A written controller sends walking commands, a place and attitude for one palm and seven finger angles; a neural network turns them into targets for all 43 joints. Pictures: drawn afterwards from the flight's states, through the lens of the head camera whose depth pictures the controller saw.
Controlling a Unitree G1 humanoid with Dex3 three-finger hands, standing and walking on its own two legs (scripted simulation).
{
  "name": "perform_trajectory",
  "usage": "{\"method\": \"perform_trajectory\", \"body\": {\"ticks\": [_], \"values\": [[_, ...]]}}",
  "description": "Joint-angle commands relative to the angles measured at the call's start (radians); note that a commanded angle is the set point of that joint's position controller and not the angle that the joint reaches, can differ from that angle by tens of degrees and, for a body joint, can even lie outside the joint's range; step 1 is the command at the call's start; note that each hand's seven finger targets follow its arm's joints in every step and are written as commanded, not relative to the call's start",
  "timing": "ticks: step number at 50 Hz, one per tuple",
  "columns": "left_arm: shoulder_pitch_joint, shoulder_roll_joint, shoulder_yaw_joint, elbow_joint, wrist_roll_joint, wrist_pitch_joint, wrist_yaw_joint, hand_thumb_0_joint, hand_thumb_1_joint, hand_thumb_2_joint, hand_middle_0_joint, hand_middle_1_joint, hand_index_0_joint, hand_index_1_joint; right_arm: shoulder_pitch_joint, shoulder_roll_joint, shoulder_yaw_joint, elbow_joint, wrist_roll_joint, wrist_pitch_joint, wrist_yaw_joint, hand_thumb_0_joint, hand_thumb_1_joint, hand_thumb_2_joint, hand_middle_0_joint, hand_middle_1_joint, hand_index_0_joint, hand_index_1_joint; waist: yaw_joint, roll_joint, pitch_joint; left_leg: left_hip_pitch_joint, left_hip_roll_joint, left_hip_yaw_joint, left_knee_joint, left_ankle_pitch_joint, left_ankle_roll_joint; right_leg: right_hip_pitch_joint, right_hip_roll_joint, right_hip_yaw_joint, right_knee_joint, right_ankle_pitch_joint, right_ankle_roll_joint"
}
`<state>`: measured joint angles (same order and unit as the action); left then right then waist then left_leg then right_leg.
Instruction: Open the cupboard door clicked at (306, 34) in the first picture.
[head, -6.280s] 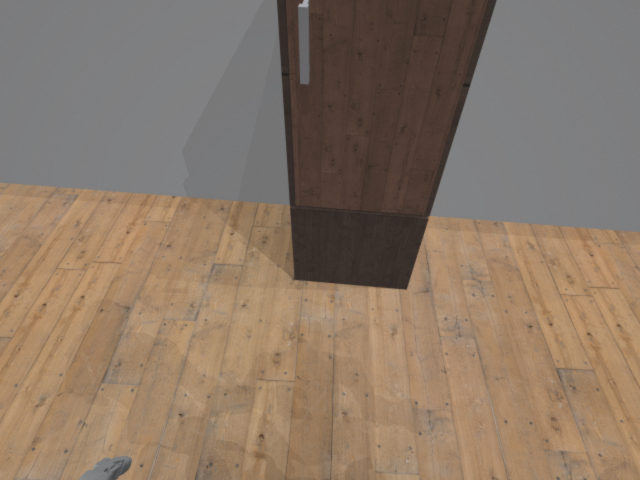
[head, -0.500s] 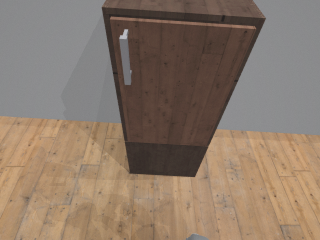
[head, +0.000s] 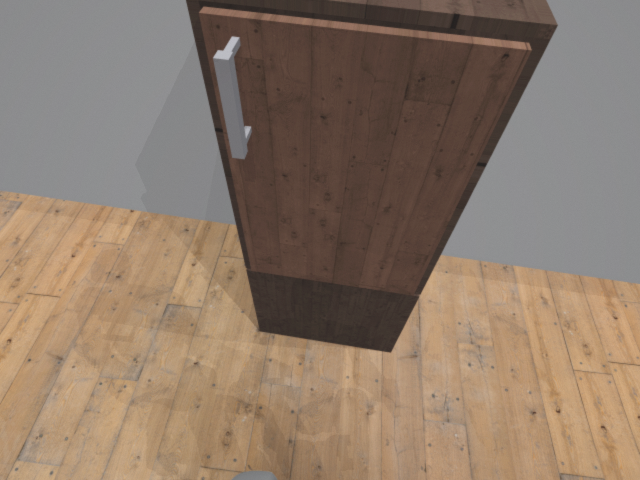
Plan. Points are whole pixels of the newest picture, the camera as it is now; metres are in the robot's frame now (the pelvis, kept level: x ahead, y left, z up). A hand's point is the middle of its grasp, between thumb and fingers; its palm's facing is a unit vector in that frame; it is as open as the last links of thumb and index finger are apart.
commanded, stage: come to a stop and stand still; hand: left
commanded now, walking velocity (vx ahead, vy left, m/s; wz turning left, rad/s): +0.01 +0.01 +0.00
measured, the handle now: (236, 101) +0.55 +0.18 +0.15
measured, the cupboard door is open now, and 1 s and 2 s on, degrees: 0 0 0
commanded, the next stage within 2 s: look again from close up in 1.02 s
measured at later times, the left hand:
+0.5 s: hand out of the picture +0.00 +0.19 -0.16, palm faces +0.04 -0.97 -0.23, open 7.3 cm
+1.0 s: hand out of the picture -0.01 +0.20 -0.17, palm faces -0.01 -0.98 -0.20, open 7.4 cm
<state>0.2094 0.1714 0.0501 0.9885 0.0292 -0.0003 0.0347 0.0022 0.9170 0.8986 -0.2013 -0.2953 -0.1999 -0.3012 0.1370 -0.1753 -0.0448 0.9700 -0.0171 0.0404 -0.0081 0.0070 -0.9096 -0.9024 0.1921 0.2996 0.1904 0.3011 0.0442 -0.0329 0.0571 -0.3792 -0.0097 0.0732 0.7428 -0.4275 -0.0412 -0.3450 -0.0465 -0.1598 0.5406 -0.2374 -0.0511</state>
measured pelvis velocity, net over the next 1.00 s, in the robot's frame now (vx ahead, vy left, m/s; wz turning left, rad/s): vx -0.04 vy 0.02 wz -0.02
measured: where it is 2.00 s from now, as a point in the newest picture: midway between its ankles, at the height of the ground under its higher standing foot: outside the picture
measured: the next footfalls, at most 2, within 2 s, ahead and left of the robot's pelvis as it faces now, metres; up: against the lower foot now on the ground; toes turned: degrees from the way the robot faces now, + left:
left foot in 0.06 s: +0.03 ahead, +0.11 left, +0.00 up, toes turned +4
right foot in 0.34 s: -0.02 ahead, -0.09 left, +0.00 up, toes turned -1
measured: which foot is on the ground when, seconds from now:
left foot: up 0.00-0.04, down 0.06-1.00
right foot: down 0.00-0.08, up 0.10-0.32, down 0.34-1.00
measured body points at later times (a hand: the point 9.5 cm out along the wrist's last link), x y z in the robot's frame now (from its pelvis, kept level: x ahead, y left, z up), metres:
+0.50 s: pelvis -0.01 +0.01 +0.00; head +0.00 +0.00 +0.45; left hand +0.00 +0.24 -0.15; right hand +0.02 -0.22 -0.16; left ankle -0.01 +0.10 -0.73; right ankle -0.06 -0.09 -0.73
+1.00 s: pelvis -0.04 +0.02 +0.00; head -0.03 +0.03 +0.45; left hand +0.00 +0.25 -0.15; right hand -0.02 -0.21 -0.15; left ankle -0.01 +0.10 -0.73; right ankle -0.06 -0.09 -0.73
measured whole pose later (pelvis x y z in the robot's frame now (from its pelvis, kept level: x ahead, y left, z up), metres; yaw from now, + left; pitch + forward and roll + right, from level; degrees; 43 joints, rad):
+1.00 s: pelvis -0.04 +0.02 +0.00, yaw -1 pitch +0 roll +0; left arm 0.27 0.18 -0.01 1.04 0.01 -0.01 0.03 0.01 0.90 0.90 -0.20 -0.29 -0.20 -0.30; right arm 0.26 -0.17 0.00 1.06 -0.02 -0.01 -0.01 0.01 -0.92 -0.90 0.20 0.30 0.20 0.30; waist 0.00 -0.01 0.02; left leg -0.25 -0.01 0.11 0.49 -0.23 0.05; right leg -0.18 -0.01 -0.05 0.49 -0.30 -0.01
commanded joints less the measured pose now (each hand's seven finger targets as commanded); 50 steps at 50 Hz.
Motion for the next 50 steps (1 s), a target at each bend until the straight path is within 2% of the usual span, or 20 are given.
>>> {"method": "perform_trajectory", "body": {"ticks": [1,2,3,4,5,6,8,13,16,18,19,21,24,25,26,27,30,37,40,50], "values": [[0.045,0.186,0.041,-0.043,-0.002,0.003,0.009,0.0,0.9,0.9,-0.2,-0.3,-0.2,-0.3,0.168,-0.04,-0.004,-0.012,0.005,-0.021,-0.006,0.0,-0.9,-0.9,0.2,0.3,0.2,0.3,-0.054,-0.061,-0.154,0.22,0.021,0.009,-0.28,0.192,0.013,0.074,-0.251,0.245,-0.073,0.336,-0.087],[0.043,0.154,0.035,-0.049,-0.007,0.009,0.006,0.0,0.9,0.9,-0.2,-0.3,-0.2,-0.3,0.189,-0.074,-0.008,-0.005,0.003,-0.028,-0.01,0.0,-0.9,-0.9,0.2,0.3,0.2,0.3,-0.064,0.018,-0.163,0.303,0.084,-0.039,-0.345,0.268,0.035,0.022,-0.188,0.191,-0.009,0.217,-0.042],[0.052,0.099,0.024,-0.065,-0.011,0.015,0.001,0.0,0.9,0.9,-0.2,-0.3,-0.2,-0.3,0.175,-0.133,-0.019,-0.024,-0.005,-0.032,-0.012,0.0,-0.9,-0.9,0.2,0.3,0.2,0.3,-0.057,0.215,-0.144,0.302,0.244,-0.237,-0.396,0.439,0.11,-0.071,-0.067,0.098,0.093,-0.029,0.025],[0.039,0.077,0.013,-0.072,-0.011,0.019,0.001,0.0,0.9,0.9,-0.2,-0.3,-0.2,-0.3,0.125,-0.16,-0.02,-0.045,-0.007,-0.024,-0.014,0.0,-0.9,-0.9,0.2,0.3,0.2,0.3,-0.046,0.288,-0.098,0.217,0.336,-0.28,-0.447,0.562,0.199,-0.09,-0.023,0.065,0.2,-0.272,0.056],[0.025,0.084,0.013,-0.056,-0.005,0.028,0.003,0.0,0.9,0.9,-0.2,-0.3,-0.2,-0.3,0.074,-0.133,-0.013,-0.053,-0.011,-0.024,-0.018,0.0,-0.9,-0.9,0.2,0.3,0.2,0.3,-0.047,0.226,-0.07,0.136,0.321,-0.262,-0.478,0.494,0.236,-0.055,-0.021,0.112,0.317,-0.297,0.052],[0.041,0.078,0.013,-0.042,0.0,0.034,-0.001,0.0,0.9,0.9,-0.2,-0.3,-0.2,-0.3,0.039,-0.109,-0.004,-0.06,-0.008,-0.031,-0.025,0.0,-0.9,-0.9,0.2,0.3,0.2,0.3,-0.024,0.218,-0.04,0.085,0.293,-0.237,-0.493,0.471,0.233,-0.047,-0.031,0.142,0.371,-0.269,0.048],[0.082,0.06,0.013,-0.014,0.003,0.035,-0.004,0.0,0.9,0.9,-0.2,-0.3,-0.2,-0.3,0.015,-0.104,0.002,-0.064,-0.01,-0.033,-0.024,0.0,-0.9,-0.9,0.2,0.3,0.2,0.3,-0.01,0.142,-0.025,0.084,0.258,-0.196,-0.476,0.438,0.219,-0.052,-0.022,0.154,0.427,-0.207,0.051],[0.087,0.029,-0.005,-0.004,-0.002,0.018,-0.002,0.0,0.9,0.9,-0.2,-0.3,-0.2,-0.3,0.093,-0.107,-0.004,-0.025,-0.011,-0.047,-0.028,0.0,-0.9,-0.9,0.2,0.3,0.2,0.3,-0.036,0.095,-0.077,0.248,0.246,-0.186,-0.423,0.6,0.221,-0.003,-0.023,0.119,0.164,-0.213,0.072],[0.141,0.044,-0.01,0.027,-0.005,-0.004,0.003,0.0,0.9,0.9,-0.2,-0.3,-0.2,-0.3,0.121,-0.102,0.0,0.003,0.002,-0.052,-0.027,0.0,-0.9,-0.9,0.2,0.3,0.2,0.3,-0.019,0.055,-0.135,0.273,0.193,-0.159,-0.326,0.652,0.157,0.155,-0.027,0.13,-0.15,0.027,0.07],[0.166,0.098,-0.01,0.046,-0.005,-0.021,0.01,0.0,0.9,0.9,-0.2,-0.3,-0.2,-0.3,0.116,-0.066,0.009,0.004,0.012,-0.058,-0.022,0.0,-0.9,-0.9,0.2,0.3,0.2,0.3,-0.035,-0.067,-0.144,0.179,0.108,-0.083,-0.288,0.449,0.076,0.249,-0.146,0.26,-0.143,0.351,0.016],[0.153,0.113,-0.014,0.045,-0.009,-0.021,0.009,0.0,0.9,0.9,-0.2,-0.3,-0.2,-0.3,0.119,-0.062,0.013,0.01,0.01,-0.058,-0.019,0.0,-0.9,-0.9,0.2,0.3,0.2,0.3,-0.047,-0.05,-0.124,0.182,0.086,-0.077,-0.316,0.368,0.062,0.227,-0.186,0.261,-0.125,0.407,-0.01],[0.137,0.097,-0.014,0.051,-0.007,-0.024,0.013,0.0,0.9,0.9,-0.2,-0.3,-0.2,-0.3,0.122,-0.057,0.013,0.035,0.002,-0.05,-0.02,0.0,-0.9,-0.9,0.2,0.3,0.2,0.3,-0.047,-0.157,-0.115,0.196,0.088,-0.063,-0.301,0.416,0.056,0.231,-0.14,0.222,-0.103,0.465,-0.007],[0.124,0.076,-0.026,0.054,-0.015,-0.018,0.011,0.0,0.9,0.9,-0.2,-0.3,-0.2,-0.3,0.14,-0.064,0.025,0.075,0.002,-0.05,-0.022,0.0,-0.9,-0.9,0.2,0.3,0.2,0.3,-0.047,-0.039,-0.055,0.244,0.109,-0.082,-0.355,0.4,0.064,0.146,-0.109,0.202,-0.14,0.235,0.01],[0.211,0.09,-0.038,0.063,-0.003,-0.034,0.043,0.0,0.9,0.9,-0.2,-0.3,-0.2,-0.3,0.059,-0.132,0.014,-0.009,0.009,-0.055,-0.005,0.0,-0.9,-0.9,0.2,0.3,0.2,0.3,-0.005,-0.154,0.067,0.13,0.126,-0.074,-0.184,0.302,0.051,0.077,-0.101,0.27,-0.188,0.309,0.042],[0.165,0.117,-0.037,0.042,-0.002,-0.053,0.039,0.0,0.9,0.9,-0.2,-0.3,-0.2,-0.3,0.065,-0.104,0.023,-0.036,0.007,-0.052,0.001,0.0,-0.9,-0.9,0.2,0.3,0.2,0.3,-0.055,-0.07,0.059,0.13,0.096,-0.061,-0.205,0.206,0.037,0.058,-0.169,0.293,-0.199,0.373,0.013],[0.128,0.126,-0.037,0.025,-0.006,-0.055,0.031,0.0,0.9,0.9,-0.2,-0.3,-0.2,-0.3,0.131,-0.058,0.024,0.001,-0.002,-0.055,-0.001,0.0,-0.9,-0.9,0.2,0.3,0.2,0.3,-0.076,0.018,0.029,0.145,0.076,-0.069,-0.247,0.207,0.048,0.095,-0.156,0.273,-0.152,0.376,-0.011],[0.129,0.118,-0.04,0.007,-0.017,-0.05,0.022,0.0,0.9,0.9,-0.2,-0.3,-0.2,-0.3,0.149,-0.08,0.025,0.01,-0.001,-0.062,-0.006,0.0,-0.9,-0.9,0.2,0.3,0.2,0.3,-0.06,0.103,-0.066,0.172,0.097,-0.084,-0.276,0.308,0.066,0.142,-0.088,0.237,-0.119,0.176,-0.018],[0.116,0.114,-0.045,0.008,-0.016,-0.033,0.011,0.0,0.9,0.9,-0.2,-0.3,-0.2,-0.3,0.146,-0.1,0.03,0.013,0.001,-0.065,-0.011,0.0,-0.9,-0.9,0.2,0.3,0.2,0.3,-0.049,0.025,-0.004,0.131,0.109,-0.098,-0.316,0.272,0.08,0.12,-0.06,0.22,-0.138,0.042,-0.005],[0.113,0.114,-0.047,0.006,-0.017,-0.026,0.008,0.0,0.9,0.9,-0.2,-0.3,-0.2,-0.3,0.15,-0.108,0.029,0.018,0.001,-0.064,-0.011,0.0,-0.9,-0.9,0.2,0.3,0.2,0.3,-0.05,0.032,0.02,0.118,0.11,-0.107,-0.346,0.205,0.081,0.097,-0.052,0.22,-0.152,-0.042,-0.002],[0.104,0.129,-0.041,0.005,-0.015,-0.025,0.003,0.0,0.9,0.9,-0.2,-0.3,-0.2,-0.3,0.137,-0.135,0.025,0.042,0.002,-0.074,-0.011,0.0,-0.9,-0.9,0.2,0.3,0.2,0.3,-0.043,0.025,-0.007,0.134,0.127,-0.124,-0.385,0.223,0.09,0.12,-0.053,0.206,-0.151,-0.006,0.008]]}}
